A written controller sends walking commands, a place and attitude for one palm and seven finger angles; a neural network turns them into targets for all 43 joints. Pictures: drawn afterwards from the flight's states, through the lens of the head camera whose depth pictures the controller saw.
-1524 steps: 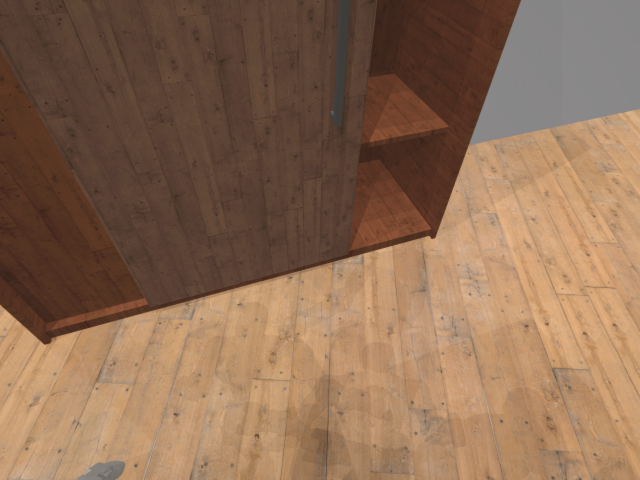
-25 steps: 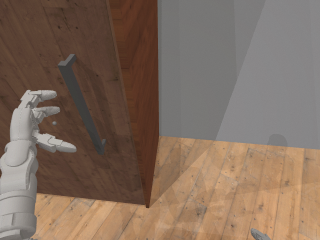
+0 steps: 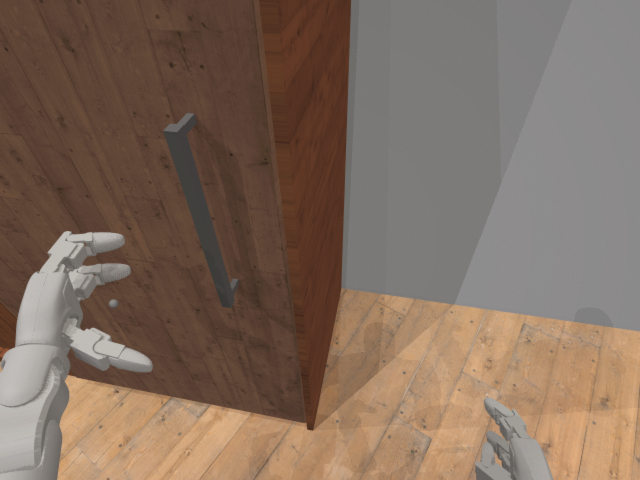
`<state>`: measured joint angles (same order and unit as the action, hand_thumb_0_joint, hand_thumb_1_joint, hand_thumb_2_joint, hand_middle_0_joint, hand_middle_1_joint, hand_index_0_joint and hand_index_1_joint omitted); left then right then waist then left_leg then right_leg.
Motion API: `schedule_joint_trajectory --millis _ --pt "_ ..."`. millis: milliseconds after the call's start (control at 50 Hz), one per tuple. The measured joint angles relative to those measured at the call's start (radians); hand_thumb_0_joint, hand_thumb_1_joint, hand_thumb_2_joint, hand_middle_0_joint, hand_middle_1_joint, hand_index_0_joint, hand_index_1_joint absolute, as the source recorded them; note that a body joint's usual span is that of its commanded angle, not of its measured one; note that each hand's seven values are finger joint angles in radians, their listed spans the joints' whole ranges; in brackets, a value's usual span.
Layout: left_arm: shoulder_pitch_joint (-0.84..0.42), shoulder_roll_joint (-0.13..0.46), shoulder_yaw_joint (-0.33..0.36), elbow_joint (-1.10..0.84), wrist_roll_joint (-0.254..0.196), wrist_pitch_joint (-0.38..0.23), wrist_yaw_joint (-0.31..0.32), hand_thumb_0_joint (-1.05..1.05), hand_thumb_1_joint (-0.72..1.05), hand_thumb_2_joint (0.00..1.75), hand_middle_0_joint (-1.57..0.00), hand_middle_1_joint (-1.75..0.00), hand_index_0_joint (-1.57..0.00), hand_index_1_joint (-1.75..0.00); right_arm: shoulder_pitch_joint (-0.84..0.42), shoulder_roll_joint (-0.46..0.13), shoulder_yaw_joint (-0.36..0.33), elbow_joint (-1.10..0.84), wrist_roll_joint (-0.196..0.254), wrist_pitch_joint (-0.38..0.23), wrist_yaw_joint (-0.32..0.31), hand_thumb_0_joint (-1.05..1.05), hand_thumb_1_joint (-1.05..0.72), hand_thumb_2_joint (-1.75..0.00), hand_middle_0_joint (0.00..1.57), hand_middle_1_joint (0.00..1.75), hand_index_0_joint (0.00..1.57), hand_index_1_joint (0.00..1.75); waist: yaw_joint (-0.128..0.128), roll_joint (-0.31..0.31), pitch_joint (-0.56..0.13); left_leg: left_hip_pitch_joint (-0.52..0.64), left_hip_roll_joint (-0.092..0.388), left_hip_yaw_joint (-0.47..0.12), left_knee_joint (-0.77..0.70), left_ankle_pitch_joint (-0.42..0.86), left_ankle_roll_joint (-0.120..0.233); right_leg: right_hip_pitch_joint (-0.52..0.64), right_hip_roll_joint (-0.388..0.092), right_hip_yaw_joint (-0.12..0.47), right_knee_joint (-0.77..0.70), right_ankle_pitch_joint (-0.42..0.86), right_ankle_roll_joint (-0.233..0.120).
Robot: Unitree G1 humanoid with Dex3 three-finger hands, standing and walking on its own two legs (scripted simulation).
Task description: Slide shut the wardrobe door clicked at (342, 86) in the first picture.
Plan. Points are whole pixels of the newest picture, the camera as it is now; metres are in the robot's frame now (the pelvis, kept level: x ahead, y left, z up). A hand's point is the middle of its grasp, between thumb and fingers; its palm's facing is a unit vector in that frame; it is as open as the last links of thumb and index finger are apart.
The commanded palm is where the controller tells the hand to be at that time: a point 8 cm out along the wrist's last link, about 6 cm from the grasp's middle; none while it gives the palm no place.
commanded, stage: slip the hand off the handle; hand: left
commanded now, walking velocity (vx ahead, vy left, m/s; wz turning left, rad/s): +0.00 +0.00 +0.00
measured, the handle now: (211, 226) +0.43 +0.22 +0.09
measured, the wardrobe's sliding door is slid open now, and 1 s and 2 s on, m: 0.00 0.00 0.00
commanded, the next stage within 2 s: draw the hand back to the body in 0.06 s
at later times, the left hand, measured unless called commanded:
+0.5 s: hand (93, 304) +0.24 +0.28 +0.15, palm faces -0.03 -1.00 -0.09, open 14.6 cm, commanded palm +0.19 +0.31 +0.15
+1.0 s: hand (65, 318) +0.21 +0.29 +0.16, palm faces +0.44 -0.84 -0.33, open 12.6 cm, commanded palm +0.17 +0.32 +0.17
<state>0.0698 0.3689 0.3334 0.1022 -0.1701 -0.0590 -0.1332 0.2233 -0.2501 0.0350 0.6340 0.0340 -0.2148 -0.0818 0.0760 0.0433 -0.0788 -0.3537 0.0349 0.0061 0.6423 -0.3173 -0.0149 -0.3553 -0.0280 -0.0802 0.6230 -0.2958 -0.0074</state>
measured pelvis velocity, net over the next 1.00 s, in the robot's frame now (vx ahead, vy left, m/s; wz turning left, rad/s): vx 0.00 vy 0.02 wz -0.02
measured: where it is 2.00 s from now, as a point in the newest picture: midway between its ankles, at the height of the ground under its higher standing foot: outside the picture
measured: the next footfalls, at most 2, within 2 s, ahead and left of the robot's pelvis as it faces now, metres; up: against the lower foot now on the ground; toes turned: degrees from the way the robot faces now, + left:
none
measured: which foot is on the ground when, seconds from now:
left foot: down 0.00-1.00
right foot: down 0.00-1.00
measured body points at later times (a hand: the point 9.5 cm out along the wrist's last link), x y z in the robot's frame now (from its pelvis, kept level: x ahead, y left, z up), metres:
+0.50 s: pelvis +0.00 +0.01 +0.00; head -0.03 -0.01 +0.45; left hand +0.23 +0.33 +0.15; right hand +0.18 -0.23 -0.06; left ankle +0.01 +0.13 -0.72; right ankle +0.02 -0.11 -0.72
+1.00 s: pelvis +0.00 +0.02 +0.01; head -0.01 +0.01 +0.46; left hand +0.18 +0.33 +0.18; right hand +0.18 -0.19 -0.07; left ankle +0.01 +0.13 -0.73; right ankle +0.02 -0.11 -0.72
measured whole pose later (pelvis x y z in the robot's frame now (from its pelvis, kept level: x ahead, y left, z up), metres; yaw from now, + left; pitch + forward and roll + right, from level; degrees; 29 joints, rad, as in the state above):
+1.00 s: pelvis +0.00 +0.02 +0.01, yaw -1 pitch -3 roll -1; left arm 0.36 0.34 0.32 -0.28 -0.09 -0.11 0.09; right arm 0.23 -0.21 0.04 0.67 -0.01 -0.27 -0.06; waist 0.09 0.04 0.00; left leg -0.20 0.02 0.04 0.55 -0.30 0.01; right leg -0.20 -0.04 -0.05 0.52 -0.25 0.02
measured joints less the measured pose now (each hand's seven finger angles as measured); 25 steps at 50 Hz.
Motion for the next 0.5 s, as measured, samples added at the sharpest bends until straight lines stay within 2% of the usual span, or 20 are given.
schedule_joint_trajectory --millis 200,280,400,440,500 --pt "0.065 0.006 0.028 -0.074 -0.017 -0.006 0.000 -0.01 -0.54 0.20 -0.26 -1.15 -0.26 -1.15 0.016 -0.001 0.006 0.020 -0.007 -0.029 -0.006 0.02 -0.90 -0.89 0.20 0.30 0.20 0.30 0.013 0.001 0.016 -0.005 0.001 -0.015 0.018 -0.006 -0.003 0.006 0.001 -0.015 0.009 -0.006 -0.002" --pt "0.017 0.011 0.036 -0.025 -0.112 0.005 -0.134 -0.01 -0.55 0.20 -0.25 -1.15 -0.25 -1.15 0.020 -0.015 0.016 0.047 0.010 -0.051 -0.029 0.02 -0.90 -0.89 0.20 0.30 0.20 0.30 0.009 0.012 0.030 0.001 0.001 -0.029 0.028 -0.009 -0.001 0.025 0.002 -0.028 0.001 -0.005 -0.001" --pt "-0.018 0.066 0.054 0.031 -0.185 0.040 -0.344 -0.01 -0.54 0.20 -0.25 -1.15 -0.25 -1.15 0.023 -0.029 0.025 0.039 0.019 -0.088 -0.037 0.02 -0.90 -0.89 0.20 0.30 0.20 0.30 -0.016 0.019 0.026 0.026 0.004 -0.017 0.031 -0.019 0.003 0.047 0.005 -0.016 -0.003 -0.005 0.002" --pt "-0.011 0.084 0.074 0.036 -0.205 0.052 -0.391 -0.01 -0.54 0.20 -0.26 -1.15 -0.25 -1.15 0.027 -0.031 0.026 0.023 0.021 -0.099 -0.029 0.02 -0.90 -0.89 0.20 0.30 0.20 0.30 -0.024 0.018 0.018 0.034 0.005 -0.007 0.028 -0.021 0.005 0.049 0.006 -0.006 -0.003 -0.005 0.004" --pt "0.025 0.092 0.110 0.012 -0.234 0.065 -0.409 -0.01 -0.54 0.20 -0.26 -1.15 -0.25 -1.15 0.034 -0.033 0.026 -0.006 0.024 -0.113 -0.012 0.02 -0.90 -0.89 0.20 0.30 0.20 0.30 -0.031 0.013 0.009 0.046 0.005 0.008 0.022 -0.023 0.008 0.052 0.006 0.009 -0.002 -0.005 0.007"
